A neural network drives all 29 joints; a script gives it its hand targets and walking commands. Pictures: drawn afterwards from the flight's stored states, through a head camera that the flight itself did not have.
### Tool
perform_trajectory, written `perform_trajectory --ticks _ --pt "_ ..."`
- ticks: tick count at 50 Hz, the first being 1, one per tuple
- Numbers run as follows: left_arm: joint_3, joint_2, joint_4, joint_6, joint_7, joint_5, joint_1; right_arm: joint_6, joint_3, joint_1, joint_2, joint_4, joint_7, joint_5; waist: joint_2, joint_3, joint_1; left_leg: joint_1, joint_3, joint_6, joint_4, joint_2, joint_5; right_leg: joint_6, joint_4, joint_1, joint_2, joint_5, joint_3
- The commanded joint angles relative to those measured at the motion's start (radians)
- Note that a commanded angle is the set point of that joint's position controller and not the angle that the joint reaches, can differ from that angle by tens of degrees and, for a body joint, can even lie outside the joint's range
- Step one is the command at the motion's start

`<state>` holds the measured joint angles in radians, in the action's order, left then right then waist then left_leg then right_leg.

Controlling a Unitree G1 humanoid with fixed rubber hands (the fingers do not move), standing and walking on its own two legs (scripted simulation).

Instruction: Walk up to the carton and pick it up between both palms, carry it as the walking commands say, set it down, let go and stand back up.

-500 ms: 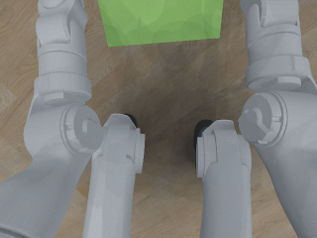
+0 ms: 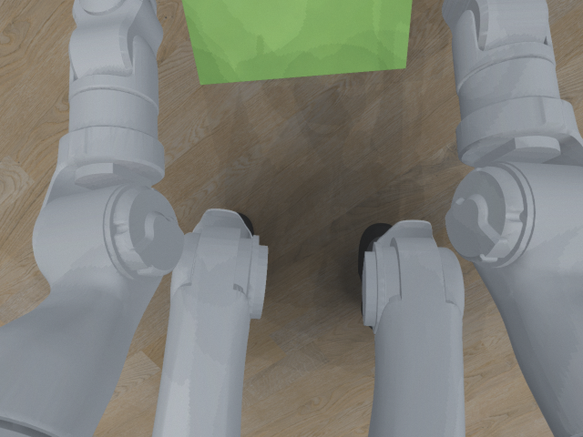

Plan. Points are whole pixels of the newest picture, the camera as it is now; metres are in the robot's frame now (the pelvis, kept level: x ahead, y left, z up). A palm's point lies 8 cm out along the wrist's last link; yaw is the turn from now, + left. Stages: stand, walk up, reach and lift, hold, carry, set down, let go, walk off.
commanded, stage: set down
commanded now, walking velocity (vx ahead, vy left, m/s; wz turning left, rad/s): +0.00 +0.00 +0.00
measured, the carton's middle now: out of the picture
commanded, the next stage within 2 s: let go in 1.78 s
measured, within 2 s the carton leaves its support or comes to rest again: rests again in 0.22 s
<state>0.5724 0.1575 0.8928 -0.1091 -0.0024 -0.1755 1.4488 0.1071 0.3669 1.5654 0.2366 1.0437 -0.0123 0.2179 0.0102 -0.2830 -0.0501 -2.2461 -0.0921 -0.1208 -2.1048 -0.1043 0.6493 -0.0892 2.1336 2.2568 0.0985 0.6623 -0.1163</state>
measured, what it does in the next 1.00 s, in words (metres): rises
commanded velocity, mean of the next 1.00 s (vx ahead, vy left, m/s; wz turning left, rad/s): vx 0.00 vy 0.00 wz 0.00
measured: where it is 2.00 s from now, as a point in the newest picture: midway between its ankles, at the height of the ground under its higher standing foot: (304, 287)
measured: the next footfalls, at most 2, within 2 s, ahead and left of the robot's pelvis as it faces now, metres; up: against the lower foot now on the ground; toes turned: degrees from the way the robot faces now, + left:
none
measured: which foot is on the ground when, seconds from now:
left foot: down 0.00-1.00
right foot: down 0.00-1.00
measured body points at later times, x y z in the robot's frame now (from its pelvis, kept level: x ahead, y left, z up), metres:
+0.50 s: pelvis -0.03 -0.01 -0.02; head +0.36 +0.00 +0.20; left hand +0.54 +0.20 -0.19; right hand +0.57 -0.17 -0.19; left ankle +0.09 +0.14 -0.36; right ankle +0.08 -0.14 -0.36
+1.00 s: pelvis -0.04 -0.01 +0.08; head +0.34 +0.00 +0.31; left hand +0.55 +0.19 -0.06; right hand +0.57 -0.17 -0.06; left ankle +0.09 +0.14 -0.36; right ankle +0.07 -0.14 -0.36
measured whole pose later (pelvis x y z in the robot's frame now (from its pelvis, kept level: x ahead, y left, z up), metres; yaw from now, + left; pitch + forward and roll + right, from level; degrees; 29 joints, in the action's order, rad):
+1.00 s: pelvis -0.04 -0.01 +0.08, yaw +1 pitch +31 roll +2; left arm 0.20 0.33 0.86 -0.24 -0.19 0.17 1.52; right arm 0.25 0.06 1.61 0.47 0.99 0.07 -0.14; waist 0.00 -0.52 -0.04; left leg -1.87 -0.05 -0.07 -1.86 -0.04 0.53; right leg -0.05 1.90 1.87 0.05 0.56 -0.09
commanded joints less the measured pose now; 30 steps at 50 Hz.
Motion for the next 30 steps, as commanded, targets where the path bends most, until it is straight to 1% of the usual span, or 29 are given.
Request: perform_trajectory --ticks 1,3,4,5,6,7,8,9,10,11,12,13,14,15,16,17,18,19,20,21,22,23,24,25,26,27,28,29,30 --pt "-0.206 -0.241 0.089 -0.041 0.067 0.021 0.127 0.034 -0.136 0.072 -0.246 0.076 -0.062 -0.032 -0.053 0.831 0.022 0.418 0.175 0.034 0.098 0.000 -0.459 0.047 -0.129 -0.486 -0.003 -0.466 0.166" --pt "-0.161 -0.121 0.084 -0.027 0.044 0.004 0.110 0.020 -0.121 0.091 -0.118 0.053 -0.030 -0.024 -0.078 0.808 0.018 0.408 0.173 0.025 0.119 0.001 -0.462 0.035 -0.150 -0.505 -0.008 -0.470 0.168" --pt "-0.142 -0.029 0.101 -0.013 0.009 0.004 0.045 0.013 -0.103 0.087 -0.022 0.081 -0.007 -0.027 -0.079 0.854 -0.003 0.379 0.182 0.013 0.132 -0.001 -0.489 0.039 -0.135 -0.621 -0.023 -0.529 0.163" --pt "-0.139 0.038 0.044 0.015 -0.017 0.029 0.106 -0.009 -0.126 0.143 0.012 -0.007 0.018 -0.077 -0.067 0.879 -0.055 0.414 0.181 0.030 0.130 -0.014 -0.480 0.039 -0.136 -0.558 -0.011 -0.468 0.161" --pt "-0.148 0.039 0.099 0.021 -0.034 0.051 0.106 -0.032 -0.129 0.149 0.068 0.008 0.027 -0.105 -0.064 0.846 -0.009 0.421 0.188 0.026 0.115 -0.007 -0.513 0.041 -0.139 -0.545 -0.009 -0.492 0.165" --pt "-0.164 0.082 0.070 0.039 -0.047 0.084 0.125 -0.045 -0.148 0.197 0.173 -0.041 0.053 -0.109 -0.043 0.883 -0.035 0.430 0.180 0.023 0.098 0.001 -0.528 0.047 -0.145 -0.560 -0.017 -0.513 0.128" --pt "-0.188 0.182 -0.004 0.065 -0.077 0.143 0.206 -0.056 -0.165 0.240 0.204 -0.071 0.075 -0.127 -0.135 0.955 0.001 0.428 0.157 0.038 0.074 0.007 -0.562 0.039 -0.108 -0.583 -0.026 -0.557 0.151" --pt "-0.164 0.256 0.022 0.075 -0.098 0.132 0.255 -0.067 -0.171 0.317 0.253 -0.108 0.092 -0.157 -0.125 1.014 -0.025 0.435 0.165 0.042 0.058 0.016 -0.560 0.035 -0.099 -0.605 -0.029 -0.563 0.142" --pt "-0.226 0.264 0.036 0.083 -0.111 0.172 0.257 -0.067 -0.172 0.318 0.281 -0.096 0.103 -0.171 -0.118 1.098 0.015 0.556 0.149 0.043 0.070 0.028 -0.569 0.025 -0.082 -0.628 -0.037 -0.542 0.175" --pt "-0.292 0.232 0.014 0.088 -0.116 0.227 0.341 -0.079 -0.232 0.418 0.265 -0.179 0.103 -0.260 -0.069 1.129 -0.023 0.573 0.152 0.051 0.074 0.030 -0.593 0.027 -0.085 -0.599 -0.047 -0.536 0.168" --pt "-0.260 0.301 0.028 0.090 -0.129 0.222 0.347 -0.074 -0.202 0.402 0.329 -0.126 0.101 -0.247 -0.087 1.078 -0.003 0.623 0.133 0.051 0.065 0.024 -0.608 0.021 -0.074 -0.492 -0.040 -0.493 0.190" --pt "-0.292 0.283 -0.019 0.100 -0.132 0.245 0.346 -0.069 -0.265 0.374 0.256 -0.089 0.096 -0.318 -0.024 1.147 -0.083 0.637 0.174 0.035 0.063 0.033 -0.601 0.046 -0.096 -0.570 -0.046 -0.495 0.143" --pt "-0.321 0.337 0.045 0.088 -0.130 0.291 0.392 -0.056 -0.277 0.414 0.298 -0.071 0.095 -0.341 -0.082 1.171 -0.029 0.647 0.153 0.058 0.044 0.062 -0.581 0.035 -0.066 -0.531 -0.057 -0.477 0.170" --pt "-0.350 0.305 -0.010 0.081 -0.140 0.327 0.425 -0.048 -0.324 0.417 0.304 -0.065 0.101 -0.356 -0.111 1.258 -0.011 0.716 0.156 0.052 0.057 0.048 -0.597 0.036 -0.094 -0.665 -0.065 -0.503 0.167" --pt "-0.349 0.334 0.031 0.068 -0.132 0.345 0.440 -0.032 -0.332 0.399 0.299 -0.012 0.105 -0.374 -0.075 1.217 -0.036 0.601 0.185 0.046 0.040 0.058 -0.536 0.052 -0.079 -0.688 -0.059 -0.486 0.140" --pt "-0.381 0.329 -0.019 0.061 -0.133 0.378 0.410 -0.032 -0.348 0.452 0.324 -0.110 0.106 -0.405 -0.069 1.388 -0.042 0.745 0.188 0.053 0.040 0.049 -0.583 0.040 -0.063 -0.805 -0.053 -0.522 0.168" --pt "-0.386 0.330 0.063 0.055 -0.130 0.384 0.418 -0.023 -0.363 0.441 0.290 -0.034 0.099 -0.433 -0.087 1.192 -0.062 0.628 0.185 0.061 0.053 0.055 -0.530 0.031 -0.078 -0.704 -0.064 -0.480 0.162" --pt "-0.410 0.333 0.037 0.048 -0.127 0.396 0.424 -0.025 -0.366 0.455 0.334 -0.072 0.097 -0.418 -0.123 1.348 -0.027 0.735 0.180 0.067 0.044 0.061 -0.579 0.032 -0.065 -0.804 -0.068 -0.531 0.171" --pt "-0.392 0.378 -0.030 0.065 -0.136 0.384 0.456 -0.029 -0.361 0.462 0.336 -0.100 0.101 -0.453 -0.083 1.318 -0.084 0.749 0.174 0.068 0.048 0.058 -0.571 0.034 -0.065 -0.702 -0.064 -0.479 0.158" --pt "-0.418 0.321 0.028 0.051 -0.136 0.397 0.459 -0.019 -0.368 0.414 0.319 0.004 0.095 -0.450 -0.055 1.272 -0.043 0.695 0.211 0.052 0.059 0.059 -0.497 0.046 -0.116 -0.746 -0.063 -0.436 0.144" --pt "-0.384 0.379 0.067 0.038 -0.140 0.397 0.381 -0.007 -0.379 0.395 0.310 -0.030 0.100 -0.447 -0.127 1.279 -0.065 0.682 0.198 0.067 0.066 0.055 -0.455 0.027 -0.089 -0.785 -0.064 -0.417 0.165" --pt "-0.405 0.311 0.124 0.030 -0.130 0.406 0.389 -0.007 -0.377 0.379 0.316 0.054 0.094 -0.420 -0.119 1.185 -0.034 0.608 0.205 0.071 0.065 0.066 -0.410 0.046 -0.116 -0.732 -0.059 -0.373 0.150" --pt "-0.389 0.357 -0.039 0.032 -0.139 0.388 0.392 -0.008 -0.355 0.404 0.357 -0.096 0.102 -0.418 -0.085 1.381 -0.049 0.716 0.192 0.060 0.077 0.058 -0.473 0.042 -0.091 -0.855 -0.062 -0.445 0.147" --pt "-0.413 0.317 0.142 0.019 -0.125 0.409 0.352 0.001 -0.358 0.392 0.317 0.011 0.088 -0.427 -0.099 1.215 -0.039 0.659 0.188 0.074 0.105 0.059 -0.398 0.032 -0.111 -0.756 -0.060 -0.366 0.182" --pt "-0.390 0.305 0.073 0.016 -0.131 0.375 0.387 0.011 -0.362 0.376 0.310 0.030 0.087 -0.411 -0.068 1.216 -0.055 0.682 0.211 0.054 0.109 0.049 -0.427 0.056 -0.157 -0.748 -0.049 -0.369 0.141" --pt "-0.400 0.335 0.078 0.020 -0.135 0.386 0.372 0.001 -0.346 0.420 0.348 -0.053 0.088 -0.400 -0.062 1.230 -0.027 0.728 0.190 0.063 0.103 0.054 -0.407 0.045 -0.136 -0.704 -0.048 -0.345 0.175" --pt "-0.390 0.343 -0.072 0.022 -0.147 0.376 0.415 0.009 -0.339 0.416 0.356 -0.083 0.091 -0.402 -0.059 1.311 -0.043 0.732 0.203 0.052 0.115 0.047 -0.444 0.055 -0.144 -0.800 -0.053 -0.404 0.156" --pt "-0.431 0.313 0.076 0.001 -0.144 0.406 0.392 0.016 -0.333 0.417 0.342 -0.003 0.089 -0.386 -0.096 1.315 0.007 0.731 0.181 0.063 0.135 0.060 -0.406 0.043 -0.136 -0.811 -0.058 -0.389 0.196" --pt "-0.422 0.281 -0.033 -0.002 -0.144 0.402 0.366 0.018 -0.324 0.379 0.336 -0.098 0.092 -0.379 -0.047 1.366 -0.022 0.833 0.180 0.063 0.158 0.044 -0.470 0.041 -0.151 -0.797 -0.046 -0.427 0.192"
